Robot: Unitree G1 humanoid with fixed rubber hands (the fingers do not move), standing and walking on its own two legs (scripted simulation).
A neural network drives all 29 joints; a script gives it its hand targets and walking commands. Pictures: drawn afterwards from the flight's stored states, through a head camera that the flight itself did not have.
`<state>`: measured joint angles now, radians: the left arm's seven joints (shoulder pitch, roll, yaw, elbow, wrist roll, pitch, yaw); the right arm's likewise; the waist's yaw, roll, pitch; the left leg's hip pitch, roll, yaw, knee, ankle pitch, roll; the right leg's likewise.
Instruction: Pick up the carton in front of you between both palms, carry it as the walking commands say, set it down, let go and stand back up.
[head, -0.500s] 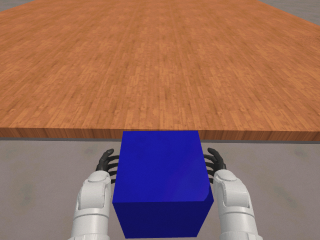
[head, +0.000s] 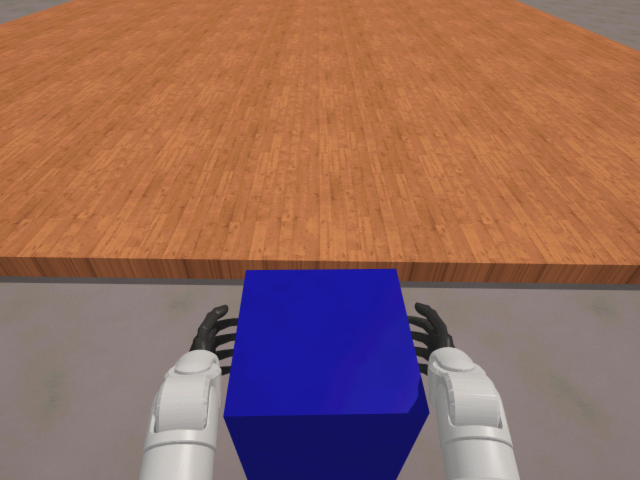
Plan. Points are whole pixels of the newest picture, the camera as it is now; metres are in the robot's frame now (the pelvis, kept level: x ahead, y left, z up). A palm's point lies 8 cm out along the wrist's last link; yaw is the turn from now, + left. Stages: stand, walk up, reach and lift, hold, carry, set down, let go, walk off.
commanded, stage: hold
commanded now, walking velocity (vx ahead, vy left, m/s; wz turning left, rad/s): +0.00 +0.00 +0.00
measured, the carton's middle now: (321, 380) +0.30 +0.00 -0.03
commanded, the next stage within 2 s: carry in 0.30 s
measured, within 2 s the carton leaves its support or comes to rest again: neither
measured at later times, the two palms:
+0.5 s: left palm (217, 337) +0.31 +0.14 +0.06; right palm (448, 340) +0.30 -0.16 +0.06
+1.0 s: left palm (246, 225) +0.51 +0.12 +0.09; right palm (428, 231) +0.49 -0.18 +0.09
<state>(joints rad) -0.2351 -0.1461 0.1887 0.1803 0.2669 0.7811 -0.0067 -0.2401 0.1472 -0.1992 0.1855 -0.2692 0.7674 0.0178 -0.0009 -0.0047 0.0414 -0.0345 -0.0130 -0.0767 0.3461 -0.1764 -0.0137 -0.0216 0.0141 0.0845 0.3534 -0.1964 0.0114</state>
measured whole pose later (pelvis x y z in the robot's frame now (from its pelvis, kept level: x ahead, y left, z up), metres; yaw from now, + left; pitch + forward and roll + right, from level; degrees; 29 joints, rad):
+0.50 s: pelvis +0.02 -0.01 -0.01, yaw -2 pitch +1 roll +0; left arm -0.21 -0.13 0.17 0.05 0.18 0.86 0.03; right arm -0.22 0.14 -0.15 0.04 -0.20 0.86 -0.03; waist 0.02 0.02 -0.12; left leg -0.24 0.02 -0.05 0.50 -0.27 -0.02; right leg -0.25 0.01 0.01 0.52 -0.33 0.00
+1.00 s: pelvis +0.24 -0.01 +0.00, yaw -3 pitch +6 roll -1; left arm -0.17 -0.13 0.12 -0.34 0.09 1.24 0.09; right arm -0.17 0.13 -0.11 -0.34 -0.10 1.23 -0.10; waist -0.02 0.01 -0.12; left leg -0.11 0.04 0.19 0.28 -0.26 0.02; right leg -0.57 -0.08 -0.12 0.76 -0.26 0.00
